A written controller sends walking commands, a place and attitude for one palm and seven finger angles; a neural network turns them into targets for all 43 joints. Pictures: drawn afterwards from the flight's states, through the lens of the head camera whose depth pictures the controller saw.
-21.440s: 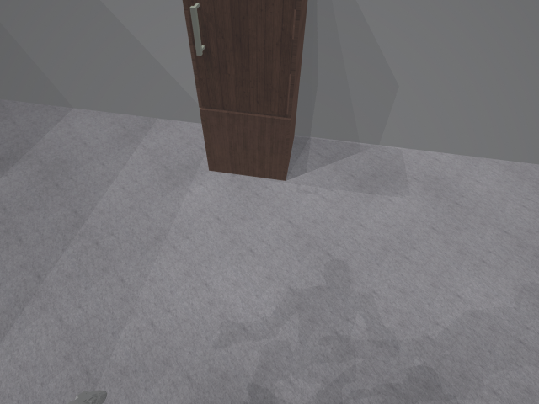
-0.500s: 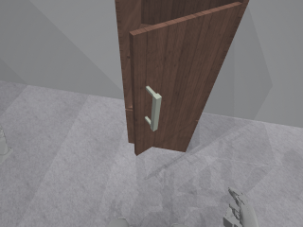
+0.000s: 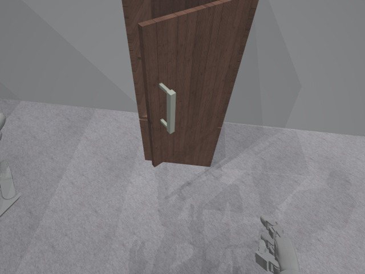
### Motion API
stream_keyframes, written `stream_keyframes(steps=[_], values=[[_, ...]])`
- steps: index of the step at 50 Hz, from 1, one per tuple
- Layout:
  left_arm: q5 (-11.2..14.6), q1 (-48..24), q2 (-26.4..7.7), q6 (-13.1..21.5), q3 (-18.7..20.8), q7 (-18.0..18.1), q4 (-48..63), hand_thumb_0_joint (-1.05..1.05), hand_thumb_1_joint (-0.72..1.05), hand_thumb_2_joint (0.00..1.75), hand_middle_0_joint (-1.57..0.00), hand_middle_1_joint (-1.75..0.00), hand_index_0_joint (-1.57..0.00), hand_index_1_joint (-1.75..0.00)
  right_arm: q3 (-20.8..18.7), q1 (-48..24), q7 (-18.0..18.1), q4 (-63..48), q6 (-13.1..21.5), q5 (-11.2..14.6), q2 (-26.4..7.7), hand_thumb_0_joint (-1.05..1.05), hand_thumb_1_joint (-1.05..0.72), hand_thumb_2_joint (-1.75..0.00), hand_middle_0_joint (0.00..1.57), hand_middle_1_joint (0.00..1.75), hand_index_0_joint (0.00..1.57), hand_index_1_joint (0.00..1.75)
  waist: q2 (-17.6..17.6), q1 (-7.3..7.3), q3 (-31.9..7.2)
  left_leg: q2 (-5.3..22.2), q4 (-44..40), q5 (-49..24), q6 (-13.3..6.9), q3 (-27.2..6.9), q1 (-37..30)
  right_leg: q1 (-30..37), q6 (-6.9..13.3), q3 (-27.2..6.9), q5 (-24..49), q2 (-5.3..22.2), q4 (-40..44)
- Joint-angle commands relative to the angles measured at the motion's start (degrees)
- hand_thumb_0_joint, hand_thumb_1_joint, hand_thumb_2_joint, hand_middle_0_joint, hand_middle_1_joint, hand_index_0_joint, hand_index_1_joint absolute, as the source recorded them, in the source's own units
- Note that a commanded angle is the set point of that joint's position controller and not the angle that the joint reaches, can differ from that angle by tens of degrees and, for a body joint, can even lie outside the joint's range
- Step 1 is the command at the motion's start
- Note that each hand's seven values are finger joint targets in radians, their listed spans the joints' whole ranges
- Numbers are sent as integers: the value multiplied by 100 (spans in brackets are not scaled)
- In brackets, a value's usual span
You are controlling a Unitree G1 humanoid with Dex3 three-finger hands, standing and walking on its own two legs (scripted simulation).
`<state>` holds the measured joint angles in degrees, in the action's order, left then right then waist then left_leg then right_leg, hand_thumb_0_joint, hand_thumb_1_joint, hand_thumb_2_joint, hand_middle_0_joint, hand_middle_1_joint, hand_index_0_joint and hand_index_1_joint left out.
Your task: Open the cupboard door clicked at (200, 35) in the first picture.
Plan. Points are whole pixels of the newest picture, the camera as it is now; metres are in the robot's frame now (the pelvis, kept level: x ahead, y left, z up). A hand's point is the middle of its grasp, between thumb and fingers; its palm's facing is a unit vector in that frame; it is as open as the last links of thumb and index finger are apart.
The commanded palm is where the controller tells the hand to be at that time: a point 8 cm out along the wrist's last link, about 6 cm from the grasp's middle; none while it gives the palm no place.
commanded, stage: stop stepping back and stand still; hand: left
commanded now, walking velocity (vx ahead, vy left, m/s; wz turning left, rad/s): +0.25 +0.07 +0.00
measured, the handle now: (166, 109) +0.56 +0.09 -0.01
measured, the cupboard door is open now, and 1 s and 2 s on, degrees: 44 44 44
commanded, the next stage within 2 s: let the arm hang, fingers relaxed in 0.92 s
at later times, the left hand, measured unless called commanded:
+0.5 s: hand out of the picture +0.14 +0.26 +0.16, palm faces +0.41 -0.77 -0.50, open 7.4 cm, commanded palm +0.09 +0.30 +0.17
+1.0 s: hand out of the picture +0.13 +0.28 +0.15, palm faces +0.41 -0.78 -0.47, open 7.4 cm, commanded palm none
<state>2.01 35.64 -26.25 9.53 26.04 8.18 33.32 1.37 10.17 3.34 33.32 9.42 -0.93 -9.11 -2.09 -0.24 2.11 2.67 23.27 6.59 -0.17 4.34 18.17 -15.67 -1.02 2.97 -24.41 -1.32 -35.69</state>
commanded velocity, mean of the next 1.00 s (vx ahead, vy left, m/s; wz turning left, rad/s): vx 0.04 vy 0.04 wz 0.00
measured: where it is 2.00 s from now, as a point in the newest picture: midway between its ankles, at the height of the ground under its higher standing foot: outside the picture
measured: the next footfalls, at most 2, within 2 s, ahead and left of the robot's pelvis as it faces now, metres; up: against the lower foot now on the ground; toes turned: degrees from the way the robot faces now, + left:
right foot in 0.02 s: +0.01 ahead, -0.10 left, +0.00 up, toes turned -2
left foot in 0.28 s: -0.01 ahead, +0.12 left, +0.00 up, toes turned +4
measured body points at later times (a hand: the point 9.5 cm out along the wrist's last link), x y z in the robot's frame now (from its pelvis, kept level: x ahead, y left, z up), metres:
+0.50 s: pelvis -0.06 +0.00 +0.00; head -0.07 +0.00 +0.45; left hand +0.11 +0.30 +0.18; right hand +0.08 -0.26 -0.09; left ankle -0.05 +0.11 -0.74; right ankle -0.03 -0.09 -0.74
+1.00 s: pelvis -0.07 +0.01 +0.00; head -0.06 +0.02 +0.45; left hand +0.11 +0.32 +0.18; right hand +0.09 -0.22 -0.08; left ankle -0.05 +0.11 -0.74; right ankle -0.03 -0.09 -0.74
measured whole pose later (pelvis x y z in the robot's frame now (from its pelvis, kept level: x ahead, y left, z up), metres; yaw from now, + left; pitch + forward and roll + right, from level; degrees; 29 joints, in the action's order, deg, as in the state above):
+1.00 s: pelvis -0.07 +0.01 +0.00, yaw +0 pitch +0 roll +0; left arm 0.8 30.5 -21.8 11.6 22.5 7.9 23.9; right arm 1.0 13.0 4.4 36.0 8.4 -1.2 -12.1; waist 0.0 0.2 0.9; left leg -0.2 25.3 12.0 -1.7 3.8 13.0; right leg -14.4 0.8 2.4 -9.5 0.0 -24.3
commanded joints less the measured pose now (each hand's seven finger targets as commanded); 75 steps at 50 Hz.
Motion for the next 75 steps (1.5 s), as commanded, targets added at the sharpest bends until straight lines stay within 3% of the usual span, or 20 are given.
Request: stream_keyframes(steps=[1, 2, 3, 5, 7, 9, 12, 15, 18, 20, 36, 50, 51, 52, 53, 55, 57, 60, 66, 75], values=[[-25, -486, -1005, 281, 679, 190, 579, 0, 90, 90, -20, -30, -20, -30, -357, -466, 141, -724, 49, -35, -949, 0, -90, -90, 20, 30, 20, 30, -118, 165, -409, -80, 749, 1905, 88, -131, 45, -41, 645, -1378, -756, 983, 2580], [-3, -704, -1228, 349, 826, 205, 733, 0, 90, 90, -20, -30, -20, -30, -342, -427, 126, -634, 20, -86, -965, 0, -90, -90, 20, 30, 20, 30, -515, 116, -461, -131, 1811, 1208, 97, -237, -210, -745, 999, -2132, -703, 1756, 2948], [-15, -1084, -1123, 336, 657, 201, 838, 0, 90, 90, -20, -30, -20, -30, -314, -479, 105, -584, 51, 1, -890, 0, -90, -90, 20, 30, 20, 30, -818, 10, -618, -220, 2541, 1510, 117, -344, 110, -739, 1066, -2531, -1127, 1932, 2937], [-12, -753, -821, 323, 512, 200, 325, 0, 90, 90, -20, -30, -20, -30, -317, -175, 119, -436, 48, 37, -906, 0, -90, -90, 20, 30, 20, 30, -565, 113, -531, -73, 2689, 1354, 67, -435, 668, -133, 918, -1905, -352, 1715, 2499], [-70, -842, -754, 402, 422, 222, 286, 0, 90, 90, -20, -30, -20, -30, -289, -271, 151, -427, 83, 58, -895, 0, -90, -90, 20, 30, 20, 30, -322, 98, -429, -45, 2020, 1313, 1, -283, 476, -50, 857, -1525, 336, 1615, 2276], [-98, -780, -794, 451, 436, 244, 236, 0, 90, 90, -20, -30, -20, -30, -302, -268, 191, -416, 128, 48, -920, 0, -90, -90, 20, 30, 20, 30, -92, 59, -365, -70, 1218, 1388, -99, -170, 206, 53, 830, -1536, 364, 1608, 2153], [-86, -620, -836, 547, 516, 257, 328, 0, 90, 90, -20, -30, -20, -30, -348, -82, 175, -436, 180, 37, -979, 0, -90, -90, 20, 30, 20, 30, 152, 87, -503, -109, 72, 1064, -230, -177, -329, 338, 526, -1418, 597, 1275, 1806], [-32, -430, -939, 642, 620, 199, 500, 0, 90, 90, -20, -30, -20, -30, -448, -108, 149, -599, 200, 89, -1130, 0, -90, -90, 20, 30, 20, 30, 170, 43, -696, 123, 95, 185, -206, -465, -317, 844, 315, -1206, 1571, 986, 1442], [-60, -397, -901, 701, 640, 171, 425, 0, 90, 90, -20, -30, -20, -30, -380, -122, 135, -540, 190, 28, -1063, 0, -90, -90, 20, 30, 20, 30, 629, 89, -377, 129, -60, 416, -239, -519, -329, 297, 323, -983, 1112, 789, 1386], [-69, -494, -813, 728, 567, 167, 283, 0, 90, 90, -20, -30, -20, -30, -383, -98, 142, -531, 218, 36, -1081, 0, -90, -90, 20, 30, 20, 30, 398, 82, -351, 228, -119, 419, -261, -636, -289, 278, 250, -876, 1114, 622, 1299], [-138, -1138, -566, 592, 283, 112, 180, 0, 90, 90, -20, -30, -20, -30, -286, -209, 133, -592, 224, 11, -981, 0, -90, -90, 20, 30, 20, 30, 582, 36, -402, 197, -545, 1275, -154, -661, -167, 303, 147, -718, 899, 364, 1538], [-79, -638, -640, 583, 428, 121, 239, 0, 90, 90, -20, -30, -20, -30, -320, -249, 159, -642, 203, 4, -998, 0, -90, -90, 20, 30, 20, 30, 496, -1, -649, 152, -438, 341, -49, -650, -232, 705, 144, -540, 1826, 384, 1414], [-441, -1127, 344, -314, -2063, -695, -4246, 0, 90, 90, -20, -30, -20, -30, -644, -554, -326, 889, 247, 135, -2006, 0, -90, -90, 20, 30, 20, 30, 590, 334, -104, 336, 512, -827, -203, -961, 148, -154, 257, -294, 2498, 771, 642], [-398, -1132, 393, -778, -1857, -801, -4378, 0, 90, 90, -20, -30, -20, -30, -635, -64, -353, 860, -179, 123, -1728, 0, -90, -90, 20, 30, 20, 30, 683, 226, -571, 448, 312, -1277, -133, -902, -193, -199, 306, -453, 2037, 661, 622], [-413, -1297, 471, -837, -1935, -811, -4497, 0, 90, 90, -20, -30, -20, -30, -620, 26, -325, 859, -305, 68, -1688, 0, -90, -90, 20, 30, 20, 30, 369, 181, -773, 572, 328, -1374, -285, -1044, -177, -132, 325, -346, 1706, 519, 397], [-419, -1571, 319, -881, -1950, -807, -5055, 0, 90, 90, -20, -30, -20, -30, -514, -99, -308, 866, -481, 15, -1712, 0, -90, -90, 20, 30, 20, 30, -192, 92, -742, 654, 126, -732, -483, -1335, 185, 139, 361, -387, 1214, 453, 283], [-455, -1878, 90, -883, -1991, -814, -5780, 0, 90, 90, -20, -30, -20, -30, -492, -171, -321, 1053, -594, -34, -1773, 0, -90, -90, 20, 30, 20, 30, -745, 28, -690, 411, 271, -168, -413, -1149, 202, 301, 451, -634, 1414, 674, 718], [-409, -2456, -124, -909, -2170, -804, -6861, 0, 90, 90, -20, -30, -20, -30, -415, -184, -353, 1417, -774, -59, -1668, 0, -90, -90, 20, 30, 20, 30, -316, 116, -390, 30, 376, 481, -271, -841, -184, -138, 660, -1054, 874, 1023, 1353], [-314, -2523, 44, -906, -2365, -766, -8467, 0, 90, 90, -20, -30, -20, -30, -290, -73, -299, 2099, -891, -52, -1473, 0, -90, -90, 20, 30, 20, 30, 818, 53, -232, 189, -351, 1099, -210, -956, -225, 197, 513, -919, 346, 791, 1633], [-273, -2326, 276, -887, -2364, -737, -9472, 0, 90, 90, -20, -30, -20, -30, -335, 541, -216, 2775, -954, -30, -1273, 0, -90, -90, 20, 30, 20, 30, 390, 90, -12, 239, -449, 1089, -221, -904, -409, 189, 518, -755, 244, 830, 1995]])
